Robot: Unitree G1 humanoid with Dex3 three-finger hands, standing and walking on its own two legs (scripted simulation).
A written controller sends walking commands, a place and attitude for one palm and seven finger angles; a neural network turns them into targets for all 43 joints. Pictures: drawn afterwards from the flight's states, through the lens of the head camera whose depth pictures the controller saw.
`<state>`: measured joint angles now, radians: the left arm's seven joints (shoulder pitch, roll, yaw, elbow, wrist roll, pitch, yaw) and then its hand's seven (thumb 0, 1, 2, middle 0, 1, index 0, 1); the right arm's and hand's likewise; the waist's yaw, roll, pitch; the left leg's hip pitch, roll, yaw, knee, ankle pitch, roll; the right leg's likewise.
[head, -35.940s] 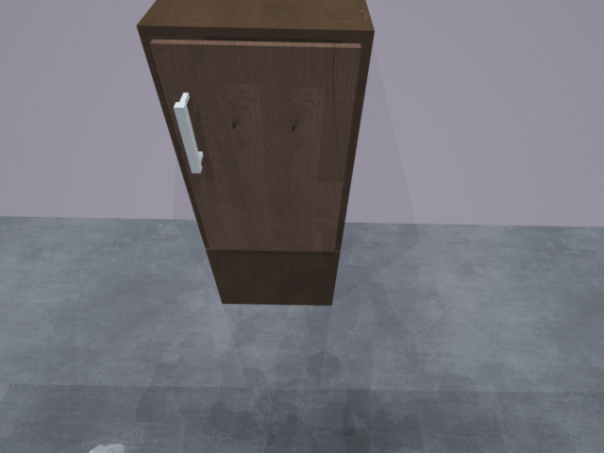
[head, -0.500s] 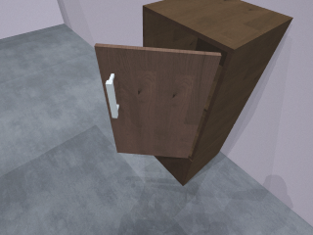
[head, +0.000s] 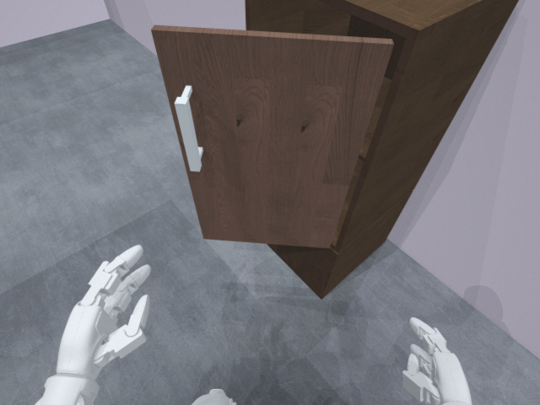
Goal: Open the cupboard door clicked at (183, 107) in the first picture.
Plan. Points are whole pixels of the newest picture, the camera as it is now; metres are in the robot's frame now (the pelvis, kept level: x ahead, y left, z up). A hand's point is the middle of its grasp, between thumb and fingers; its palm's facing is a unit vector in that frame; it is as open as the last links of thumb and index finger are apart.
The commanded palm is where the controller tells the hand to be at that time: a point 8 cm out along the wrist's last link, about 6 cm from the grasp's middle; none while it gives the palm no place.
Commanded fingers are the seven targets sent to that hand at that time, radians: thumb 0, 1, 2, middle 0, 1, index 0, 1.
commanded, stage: raise the hand with hooked fingers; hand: left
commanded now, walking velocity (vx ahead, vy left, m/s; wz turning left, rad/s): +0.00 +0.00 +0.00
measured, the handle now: (191, 130) +0.57 +0.18 +0.08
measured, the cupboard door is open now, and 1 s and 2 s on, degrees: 45 45 45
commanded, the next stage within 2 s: move the hooked fingers beside the handle in 1.80 s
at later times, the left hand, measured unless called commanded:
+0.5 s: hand (104, 320) +0.23 +0.23 +0.03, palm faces -0.02 -1.00 -0.04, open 10.8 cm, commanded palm +0.19 +0.29 +0.04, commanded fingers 0.00 -0.06 0.49 -0.27 -0.92 -0.27 -0.92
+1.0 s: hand (62, 290) +0.25 +0.28 +0.07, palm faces -0.01 -1.00 -0.04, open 13.6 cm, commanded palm +0.23 +0.33 +0.08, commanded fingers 0.00 -0.50 0.30 -0.30 -1.20 -0.30 -1.20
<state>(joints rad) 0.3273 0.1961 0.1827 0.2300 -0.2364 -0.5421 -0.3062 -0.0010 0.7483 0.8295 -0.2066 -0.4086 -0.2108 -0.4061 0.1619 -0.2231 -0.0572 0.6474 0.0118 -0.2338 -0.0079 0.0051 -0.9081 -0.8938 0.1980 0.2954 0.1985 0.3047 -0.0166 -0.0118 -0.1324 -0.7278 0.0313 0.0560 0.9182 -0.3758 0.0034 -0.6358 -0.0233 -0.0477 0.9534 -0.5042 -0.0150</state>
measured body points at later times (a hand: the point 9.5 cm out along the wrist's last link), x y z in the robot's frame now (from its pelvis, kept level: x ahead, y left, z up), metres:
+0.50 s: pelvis -0.01 +0.00 -0.02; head +0.04 +0.00 +0.43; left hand +0.22 +0.29 +0.04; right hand +0.13 -0.24 -0.11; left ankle +0.04 +0.12 -0.69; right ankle -0.02 -0.11 -0.69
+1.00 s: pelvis -0.01 +0.03 +0.00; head +0.03 +0.04 +0.45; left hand +0.24 +0.34 +0.08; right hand +0.18 -0.21 -0.06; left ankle +0.04 +0.12 -0.69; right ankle -0.02 -0.11 -0.69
